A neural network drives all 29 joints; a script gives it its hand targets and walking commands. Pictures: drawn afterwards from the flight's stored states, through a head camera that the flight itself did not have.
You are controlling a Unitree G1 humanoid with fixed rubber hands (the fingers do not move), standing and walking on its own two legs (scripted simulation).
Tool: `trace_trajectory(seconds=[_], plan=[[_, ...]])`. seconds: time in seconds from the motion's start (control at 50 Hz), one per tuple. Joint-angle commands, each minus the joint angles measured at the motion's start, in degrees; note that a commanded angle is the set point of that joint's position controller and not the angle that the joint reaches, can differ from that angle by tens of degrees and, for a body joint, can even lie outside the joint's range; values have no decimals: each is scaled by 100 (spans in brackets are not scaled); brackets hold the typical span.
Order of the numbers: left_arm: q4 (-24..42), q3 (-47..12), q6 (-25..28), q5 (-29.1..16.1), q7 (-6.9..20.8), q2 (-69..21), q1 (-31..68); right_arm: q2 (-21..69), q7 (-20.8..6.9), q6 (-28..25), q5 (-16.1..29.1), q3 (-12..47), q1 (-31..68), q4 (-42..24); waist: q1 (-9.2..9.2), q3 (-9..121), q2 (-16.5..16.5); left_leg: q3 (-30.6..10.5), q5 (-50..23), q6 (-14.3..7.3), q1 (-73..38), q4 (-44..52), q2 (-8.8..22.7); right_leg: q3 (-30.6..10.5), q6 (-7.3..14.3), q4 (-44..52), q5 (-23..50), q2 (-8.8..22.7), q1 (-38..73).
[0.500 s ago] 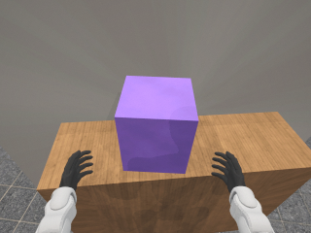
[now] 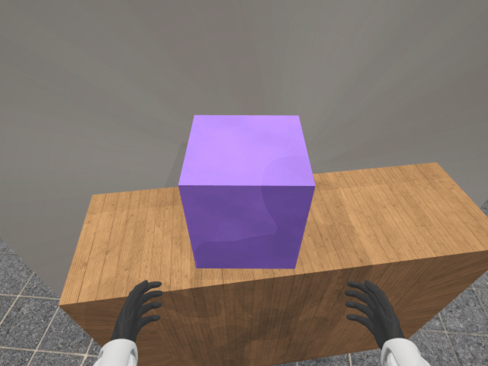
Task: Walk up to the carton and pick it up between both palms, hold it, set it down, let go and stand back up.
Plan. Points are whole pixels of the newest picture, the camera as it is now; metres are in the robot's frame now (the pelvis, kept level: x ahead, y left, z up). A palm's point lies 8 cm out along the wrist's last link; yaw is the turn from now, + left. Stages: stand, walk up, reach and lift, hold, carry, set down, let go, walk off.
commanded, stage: set down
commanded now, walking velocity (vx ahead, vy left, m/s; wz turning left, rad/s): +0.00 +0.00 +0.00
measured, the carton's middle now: (246, 194) +0.46 +0.02 +0.03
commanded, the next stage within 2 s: let go in 0.84 s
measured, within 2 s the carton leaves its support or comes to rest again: neither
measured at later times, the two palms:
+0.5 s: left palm (136, 361) +0.18 +0.20 -0.07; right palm (398, 358) +0.18 -0.23 -0.07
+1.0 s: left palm out of the picture +0.15 +0.20 -0.09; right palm out of the picture +0.15 -0.25 -0.09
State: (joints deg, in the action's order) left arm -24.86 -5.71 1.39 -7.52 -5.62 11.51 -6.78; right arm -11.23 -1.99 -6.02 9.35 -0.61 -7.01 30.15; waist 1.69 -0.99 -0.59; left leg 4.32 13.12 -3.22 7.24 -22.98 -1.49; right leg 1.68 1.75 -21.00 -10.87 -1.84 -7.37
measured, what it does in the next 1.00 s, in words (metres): stands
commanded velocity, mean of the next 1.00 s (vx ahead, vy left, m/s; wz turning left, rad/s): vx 0.00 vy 0.00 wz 0.00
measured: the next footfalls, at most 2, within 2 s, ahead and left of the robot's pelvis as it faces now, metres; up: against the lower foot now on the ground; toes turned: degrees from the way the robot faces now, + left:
none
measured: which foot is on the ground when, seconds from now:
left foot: down 0.00-1.00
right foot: down 0.00-1.00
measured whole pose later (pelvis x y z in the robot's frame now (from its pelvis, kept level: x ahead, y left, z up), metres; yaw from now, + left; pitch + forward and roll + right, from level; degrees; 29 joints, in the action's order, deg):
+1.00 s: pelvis +0.00 -0.04 +0.00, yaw +1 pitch -3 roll +1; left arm -28.3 -0.7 -7.9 -1.0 -2.1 13.2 -11.8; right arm -8.5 -1.8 -9.1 -0.7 -1.7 -10.8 39.8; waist 0.4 -5.1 1.8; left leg 3.0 13.4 -0.5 7.5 -24.2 -0.1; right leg 3.1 4.3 -24.6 -13.0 -3.1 -8.5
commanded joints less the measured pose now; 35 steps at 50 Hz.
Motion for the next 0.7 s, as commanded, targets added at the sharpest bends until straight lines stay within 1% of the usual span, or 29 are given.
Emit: trace_trajectory(seconds=[0.0,0.02,0.06,0.08,0.1,0.16,0.18,0.2,0.22,0.24,0.26,0.28,0.3,0.32,0.34,0.36,0.38,0.4,0.42,0.46,0.48,0.54,0.56,0.58,0.6,0.62,0.64,0.66,0.68], plan=[[1006,365,-18,155,123,528,476,-626,83,-205,-202,-184,473,-1019,37,451,190,-509,-1454,468,-1,513,362,-436,190,351,771,209,393],[1108,421,-33,176,133,546,580,-632,77,-204,-221,-198,525,-1093,70,474,174,-494,-1393,470,24,506,365,-409,182,329,683,197,413],[727,409,-159,302,184,502,462,-577,85,-158,-383,-176,453,-840,41,158,143,-417,-1086,451,157,522,331,-395,187,362,446,212,283],[1039,485,-111,250,171,570,556,-551,91,-204,-383,-230,483,-1152,81,294,155,-425,-1011,429,218,515,341,-402,168,311,437,218,319],[570,401,-232,421,185,462,456,-579,84,-135,-514,-200,389,-586,1,7,-15,-401,-841,465,241,527,341,-387,210,345,234,235,207],[1154,419,-75,351,95,519,612,-576,50,-319,-455,-253,465,-1056,23,445,-14,-356,-1032,487,317,348,359,-373,176,170,459,240,323],[475,334,-225,583,116,390,370,-602,41,-241,-622,-185,338,-297,-80,130,-101,-380,-1039,543,241,343,362,-359,199,203,434,242,187],[1514,520,-32,375,72,660,583,-520,49,-430,-453,-279,401,-1269,28,771,-5,-345,-1272,494,100,254,354,-361,144,98,765,248,395],[577,347,-203,646,97,467,219,-603,54,-361,-627,-195,235,-321,-122,346,-96,-351,-1339,549,79,198,334,-351,154,120,859,240,244],[1650,534,41,411,44,663,592,-556,48,-579,-409,-278,447,-1347,34,1070,-36,-313,-1518,527,95,86,301,-371,92,-11,1089,238,468],[660,344,-132,646,65,494,227,-610,54,-487,-626,-168,193,-233,-175,504,-105,-362,-1515,577,78,96,327,-354,126,41,1103,244,251],[1535,573,28,436,51,718,467,-542,62,-654,-461,-257,296,-1075,-28,1109,-71,-330,-1687,530,-20,61,315,-357,91,-27,1322,241,441],[846,396,-118,636,67,543,195,-632,61,-582,-555,-158,181,-261,-169,704,-133,-350,-1670,574,-33,39,295,-352,103,21,1350,230,324],[1347,591,-21,484,89,727,246,-539,79,-697,-450,-173,167,-851,-63,1083,26,-332,-1820,525,-98,13,277,-359,52,-28,1584,228,457],[604,431,-177,697,159,537,-25,-601,92,-633,-571,-75,33,-44,-215,682,-30,-340,-1844,568,-155,-11,255,-353,51,3,1680,243,347],[1302,610,-95,547,159,654,215,-603,103,-736,-416,-116,145,-660,-86,1052,-33,-328,-1964,556,-189,-23,239,-357,27,-18,1836,246,498],[767,552,-228,666,209,596,-111,-616,128,-680,-522,-58,-15,-132,-175,719,8,-341,-1922,555,-191,-1,231,-373,20,37,1859,262,442],[1065,649,-167,616,230,603,2,-610,125,-757,-446,-72,8,-374,-117,945,30,-328,-2000,564,-193,-16,207,-366,6,17,1912,243,530],[815,617,-221,673,267,619,-156,-614,142,-732,-511,-44,-58,-78,-161,781,31,-327,-1938,550,-178,4,186,-403,-2,52,1946,275,501],[846,745,-247,660,332,662,-287,-593,159,-770,-528,-102,-165,-118,-86,709,110,-310,-1877,524,-174,67,173,-376,-25,83,1876,257,534],[556,710,-310,753,365,597,-328,-598,165,-746,-592,-38,-156,186,-126,524,68,-285,-1813,521,-171,77,153,-377,-17,134,1861,282,468],[562,773,-358,697,414,645,-359,-555,166,-776,-664,-112,-151,190,-110,497,87,-281,-1683,470,-281,127,184,-344,-37,176,1636,266,341],[879,798,-353,627,390,704,-209,-553,171,-792,-613,-150,-21,-125,-89,554,70,-267,-1591,462,-220,166,182,-339,-35,202,1522,281,399],[467,764,-447,708,407,646,-331,-524,155,-732,-705,-130,-62,205,-134,293,73,-245,-1411,453,-197,198,178,-341,-32,256,1285,290,231],[923,828,-387,597,378,739,-128,-505,153,-763,-649,-213,46,-243,-77,442,81,-243,-1358,424,-122,206,192,-357,-48,236,1229,316,305],[213,734,-515,768,412,624,-261,-504,138,-657,-793,-171,-62,500,-171,-2,62,-223,-1177,417,-24,206,181,-335,-32,271,1035,324,102],[892,827,-445,584,392,776,0,-488,128,-695,-710,-217,94,-202,-68,386,97,-222,-1099,378,-49,250,197,-348,-43,262,975,335,223],[432,722,-496,629,385,678,-140,-468,108,-647,-801,-220,37,204,-142,84,87,-220,-941,366,42,253,208,-361,-47,271,810,360,85],[800,783,-459,558,355,790,78,-451,111,-659,-784,-278,158,-130,-79,287,74,-206,-819,346,92,271,213,-362,-45,266,678,381,161]])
